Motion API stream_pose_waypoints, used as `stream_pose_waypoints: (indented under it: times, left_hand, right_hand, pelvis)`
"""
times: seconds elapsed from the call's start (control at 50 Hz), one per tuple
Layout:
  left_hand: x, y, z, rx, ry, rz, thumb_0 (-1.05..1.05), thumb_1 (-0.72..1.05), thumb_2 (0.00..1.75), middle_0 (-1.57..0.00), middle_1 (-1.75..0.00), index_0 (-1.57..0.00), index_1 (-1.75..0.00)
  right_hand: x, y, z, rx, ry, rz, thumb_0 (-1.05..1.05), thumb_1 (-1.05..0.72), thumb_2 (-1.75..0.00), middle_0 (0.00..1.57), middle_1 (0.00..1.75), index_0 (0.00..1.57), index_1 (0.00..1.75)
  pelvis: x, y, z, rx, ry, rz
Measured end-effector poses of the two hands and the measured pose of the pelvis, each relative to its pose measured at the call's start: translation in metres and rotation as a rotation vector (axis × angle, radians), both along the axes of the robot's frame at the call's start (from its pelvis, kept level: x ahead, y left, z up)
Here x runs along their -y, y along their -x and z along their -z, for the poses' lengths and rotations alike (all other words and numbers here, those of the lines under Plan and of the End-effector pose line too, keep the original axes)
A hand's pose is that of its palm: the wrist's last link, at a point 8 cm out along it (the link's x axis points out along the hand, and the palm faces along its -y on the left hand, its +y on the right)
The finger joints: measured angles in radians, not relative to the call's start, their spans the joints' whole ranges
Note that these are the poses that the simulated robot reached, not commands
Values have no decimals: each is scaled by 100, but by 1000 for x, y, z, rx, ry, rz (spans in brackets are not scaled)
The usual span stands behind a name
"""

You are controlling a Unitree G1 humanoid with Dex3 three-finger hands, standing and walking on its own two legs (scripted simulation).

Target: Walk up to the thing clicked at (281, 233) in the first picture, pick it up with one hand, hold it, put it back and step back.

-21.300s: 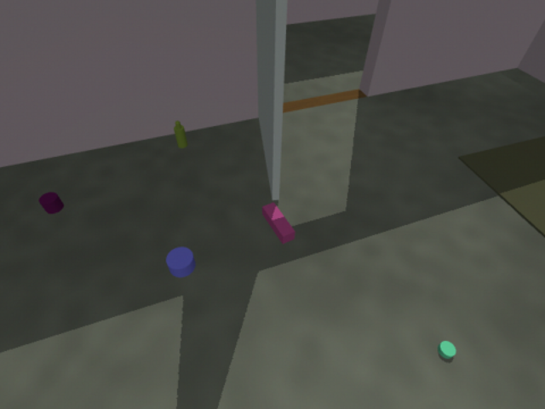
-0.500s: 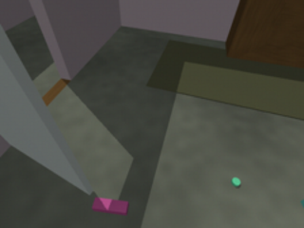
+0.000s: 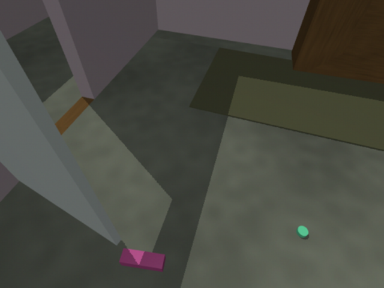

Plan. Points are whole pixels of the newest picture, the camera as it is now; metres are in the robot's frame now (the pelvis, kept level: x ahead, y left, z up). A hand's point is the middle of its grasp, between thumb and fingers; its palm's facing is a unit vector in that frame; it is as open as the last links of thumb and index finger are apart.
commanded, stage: walk up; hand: left
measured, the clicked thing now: (143, 259) +0.38 +0.24 -0.75
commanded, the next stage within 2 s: stand in 1.58 s
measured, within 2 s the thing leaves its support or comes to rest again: neither
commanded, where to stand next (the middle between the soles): -0.01 -0.01 m, yaw +1 degrees
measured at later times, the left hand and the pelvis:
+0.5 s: hand out of the picture -0.03 +0.26 -0.16, palm faces +0.07 -0.92 -0.39, open 7.3 cm; pelvis -0.08 -0.01 -0.02, yaw +5 degrees
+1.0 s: hand out of the picture +0.02 +0.25 -0.15, palm faces +0.04 -0.93 -0.37, open 7.3 cm; pelvis -0.06 -0.01 -0.01, yaw +3 degrees
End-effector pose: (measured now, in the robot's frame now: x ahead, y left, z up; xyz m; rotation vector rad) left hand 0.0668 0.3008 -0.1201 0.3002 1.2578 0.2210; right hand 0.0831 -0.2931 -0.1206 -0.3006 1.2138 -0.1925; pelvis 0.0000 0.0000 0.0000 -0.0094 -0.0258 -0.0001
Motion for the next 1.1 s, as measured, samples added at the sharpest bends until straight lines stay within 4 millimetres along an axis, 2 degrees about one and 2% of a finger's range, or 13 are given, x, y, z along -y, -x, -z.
stream_pose_waypoints:
  times: [0.16,0.22,0.28,0.38,0.46,0.58,0.68,0.76,0.82,0.94,1.1]
  left_hand:
    - [-5,13,3,7,-52,-8,0,91,90,-21,-30,-21,-30]
    - [-1,29,4,28,-80,-11,0,91,90,-21,-30,-20,-30]
    - [6,56,6,12,-93,-10,0,91,90,-20,-30,-20,-30]
    - [12,91,-3,-13,-92,-29,0,91,90,-21,-30,-21,-30]
    - [9,104,-6,39,-75,-47,0,90,90,-21,-30,-21,-31]
    - [-3,122,3,20,-41,-69,0,90,90,-21,-30,-21,-30]
    - [-1,115,-1,15,-34,-39,0,91,90,-21,-30,-21,-30]
    - [4,101,-2,42,-64,-21,0,91,90,-21,-30,-21,-30]
    - [10,90,-5,68,-69,-17,0,91,90,-21,-30,-21,-30]
    - [13,65,-12,125,-51,6,0,90,90,-21,-30,-21,-30]
    - [1,40,-2,128,0,6,0,91,90,-21,-30,-21,-30]
  right_hand:
    - [20,10,10,3,29,5,0,-90,-89,21,30,20,30]
    - [35,13,20,18,40,-10,0,-90,-89,21,30,20,30]
    - [43,17,26,35,51,-19,0,-90,-89,21,30,20,30]
    - [41,40,21,15,29,-50,0,-91,-89,20,30,20,30]
    - [32,62,20,-54,22,-97,0,-91,-89,20,30,20,30]
    - [13,72,10,-12,18,-109,1,-90,-89,20,30,20,30]
    - [18,72,1,41,17,-87,0,-90,-89,21,30,20,30]
    - [32,64,10,50,20,-64,0,-90,-89,21,30,20,30]
    - [34,57,15,37,16,-49,0,-90,-89,21,30,20,30]
    - [25,50,14,18,8,-67,0,-90,-89,20,30,20,30]
    - [4,60,6,3,13,-38,0,-90,-89,20,30,20,30]
  pelvis:
    - [10,36,12,-8,-4,-9]
    - [20,51,22,-15,-13,-11]
    - [25,64,27,1,-10,-21]
    - [23,77,18,-3,-28,-38]
    - [19,77,15,-7,-26,-78]
    - [11,77,15,14,-48,-83]
    - [15,70,10,21,-32,-63]
    - [23,64,17,35,-21,-50]
    - [25,62,17,34,-9,-55]
    - [17,60,12,21,-15,-61]
    - [0,60,9,21,-17,-34]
